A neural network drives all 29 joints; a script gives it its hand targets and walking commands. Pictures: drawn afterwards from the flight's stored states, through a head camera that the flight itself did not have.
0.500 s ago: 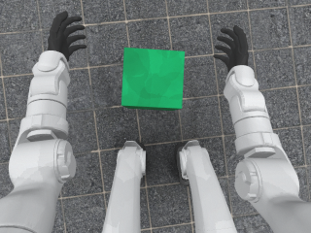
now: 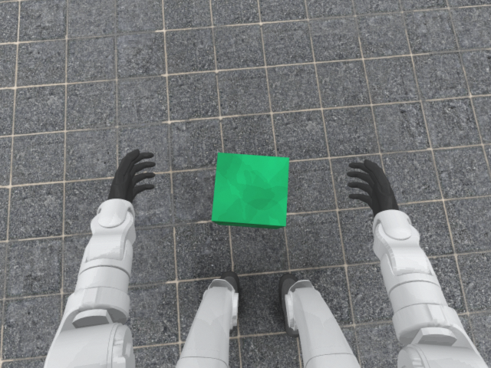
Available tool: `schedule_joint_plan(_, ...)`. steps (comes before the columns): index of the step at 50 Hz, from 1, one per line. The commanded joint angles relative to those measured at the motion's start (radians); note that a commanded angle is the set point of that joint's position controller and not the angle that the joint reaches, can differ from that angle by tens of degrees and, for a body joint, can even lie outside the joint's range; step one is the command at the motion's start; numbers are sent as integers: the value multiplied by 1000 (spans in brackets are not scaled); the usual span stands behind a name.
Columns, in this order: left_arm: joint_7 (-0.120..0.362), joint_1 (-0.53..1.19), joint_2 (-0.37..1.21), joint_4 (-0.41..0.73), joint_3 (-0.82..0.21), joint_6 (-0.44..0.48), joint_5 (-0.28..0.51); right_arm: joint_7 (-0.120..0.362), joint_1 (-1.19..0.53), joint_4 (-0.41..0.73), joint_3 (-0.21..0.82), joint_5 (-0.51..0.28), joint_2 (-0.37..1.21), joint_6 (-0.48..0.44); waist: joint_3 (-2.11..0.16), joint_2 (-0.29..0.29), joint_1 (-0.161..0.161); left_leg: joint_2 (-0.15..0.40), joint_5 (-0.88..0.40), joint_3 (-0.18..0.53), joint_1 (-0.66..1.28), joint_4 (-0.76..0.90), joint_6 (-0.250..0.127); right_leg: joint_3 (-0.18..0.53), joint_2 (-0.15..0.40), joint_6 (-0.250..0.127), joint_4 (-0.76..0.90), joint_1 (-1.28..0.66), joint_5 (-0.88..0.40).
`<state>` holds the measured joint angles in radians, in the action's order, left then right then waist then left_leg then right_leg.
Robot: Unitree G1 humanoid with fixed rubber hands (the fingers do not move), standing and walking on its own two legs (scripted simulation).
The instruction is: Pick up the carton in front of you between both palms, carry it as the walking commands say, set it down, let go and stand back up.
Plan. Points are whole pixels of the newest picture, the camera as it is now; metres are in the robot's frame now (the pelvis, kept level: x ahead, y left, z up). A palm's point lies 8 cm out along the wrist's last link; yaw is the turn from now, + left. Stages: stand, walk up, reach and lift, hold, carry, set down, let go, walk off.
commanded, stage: let go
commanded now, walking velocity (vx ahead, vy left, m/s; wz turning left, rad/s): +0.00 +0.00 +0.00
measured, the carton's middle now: (250, 194) +0.43 +0.01 -0.58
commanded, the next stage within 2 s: stand in 0.92 s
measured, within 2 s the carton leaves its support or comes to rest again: neither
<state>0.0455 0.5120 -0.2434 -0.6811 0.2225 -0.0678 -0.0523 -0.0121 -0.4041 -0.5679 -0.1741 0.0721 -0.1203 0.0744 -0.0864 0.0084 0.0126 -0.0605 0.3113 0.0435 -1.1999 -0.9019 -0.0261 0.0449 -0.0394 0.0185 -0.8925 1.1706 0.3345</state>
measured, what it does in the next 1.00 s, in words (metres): rises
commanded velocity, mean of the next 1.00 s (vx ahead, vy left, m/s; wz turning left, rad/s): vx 0.00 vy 0.00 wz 0.00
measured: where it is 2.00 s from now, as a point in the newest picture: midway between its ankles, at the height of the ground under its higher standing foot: (259, 314)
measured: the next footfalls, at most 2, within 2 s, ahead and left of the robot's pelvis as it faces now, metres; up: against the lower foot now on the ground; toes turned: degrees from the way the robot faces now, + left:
none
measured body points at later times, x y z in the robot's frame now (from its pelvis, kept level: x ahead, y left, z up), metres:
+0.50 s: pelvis +0.06 -0.02 +0.07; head +0.11 -0.02 +0.52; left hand +0.24 +0.21 -0.01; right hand +0.22 -0.26 -0.01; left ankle +0.03 +0.10 -0.67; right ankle +0.02 -0.13 -0.67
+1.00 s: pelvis +0.05 -0.02 +0.07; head +0.05 -0.02 +0.52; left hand +0.20 +0.23 -0.01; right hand +0.21 -0.27 -0.01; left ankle +0.03 +0.10 -0.67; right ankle +0.02 -0.13 -0.67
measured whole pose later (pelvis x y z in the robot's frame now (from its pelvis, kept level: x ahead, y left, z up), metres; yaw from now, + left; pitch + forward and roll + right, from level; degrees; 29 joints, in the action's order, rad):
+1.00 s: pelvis +0.05 -0.02 +0.07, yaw +1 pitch -2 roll +0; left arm 0.01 -0.25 -0.23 -0.53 0.03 -0.04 -0.05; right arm 0.00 0.25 -0.52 -0.03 0.04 -0.24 0.05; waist 0.03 0.01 0.00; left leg -0.04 0.29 0.05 -0.17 -0.49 0.00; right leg 0.02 -0.02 -0.01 -0.50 0.15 0.32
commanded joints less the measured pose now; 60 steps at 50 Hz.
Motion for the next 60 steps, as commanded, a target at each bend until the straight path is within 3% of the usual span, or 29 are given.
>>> schedule_joint_plan(1,-1,23,-97,138,-17,48,27,18,21,112,12,-26,-92,-44,-673,-54,3,33,-432,16,680,100,40,-51,-12,15,103,-338,-287)
schedule_joint_plan(7,-2,-251,-78,142,-53,88,48,40,265,96,51,-61,-111,-82,-531,-47,3,40,-490,25,780,186,37,-16,1,8,197,-523,-392)
schedule_joint_plan(15,-6,-536,-68,217,-95,123,54,50,520,176,90,-78,-141,-117,-338,-9,2,33,-521,17,937,342,36,9,7,13,349,-819,-522)
schedule_joint_plan(21,-2,-685,-59,278,-129,105,56,62,615,218,111,-92,-163,-103,-149,-22,-9,25,-445,-7,1045,460,45,4,8,11,471,-965,-469)
schedule_joint_plan(28,19,-708,-70,323,-148,22,61,79,598,234,119,-81,-178,-25,77,4,-11,23,-235,-21,1097,518,39,-4,20,2,544,-1001,-269)
schedule_joint_plan(32,30,-694,-73,335,-149,-23,57,81,590,229,114,-65,-178,20,139,26,-3,22,-180,-23,1123,515,36,-6,28,-3,549,-993,-212)
schedule_joint_plan(43,28,-688,-65,359,-143,-67,32,83,577,241,101,-51,-178,61,159,-5,-9,22,-206,-27,1159,510,39,-17,23,-11,533,-1045,-225)
schedule_joint_plan(44,10,-740,-72,313,-132,-38,42,57,542,314,101,-28,-189,113,105,31,-37,22,-259,-18,1190,491,38,-28,1,0,500,-1048,-234)
schedule_joint_plan(46,-1,-720,-67,327,-153,-31,53,40,565,298,117,-41,-184,136,118,1,-21,22,-271,-15,1185,486,39,-19,2,-4,491,-1028,-229)
schedule_joint_plan(47,-46,-750,-121,190,-146,34,-26,8,691,82,96,-41,-266,-9,175,-89,-5,128,121,86,907,560,60,-12,93,8,496,-973,108)
schedule_joint_plan(48,-65,-785,-136,199,-147,60,-25,-7,690,67,97,-20,-291,-60,225,-99,-29,136,236,120,846,592,49,23,109,6,494,-950,147)
schedule_joint_plan(49,-68,-772,-129,179,-153,80,-18,-7,658,56,106,-18,-256,-94,222,-69,-26,135,227,138,799,587,44,38,118,4,483,-943,133)
schedule_joint_plan(51,-65,-772,-118,154,-162,115,-1,1,640,22,118,-30,-223,-138,134,-30,-34,126,69,141,840,533,33,58,136,-7,468,-949,63)
schedule_joint_plan(55,-62,-768,-116,121,-176,147,16,10,659,-44,122,-39,-236,-172,-31,-21,-22,135,-280,143,941,440,18,50,141,-15,421,-979,-160)
schedule_joint_plan(60,-71,-835,-133,86,-183,133,26,-1,719,-110,133,-43,-253,-159,-21,11,-25,120,-351,136,913,391,8,27,144,-16,380,-982,-304)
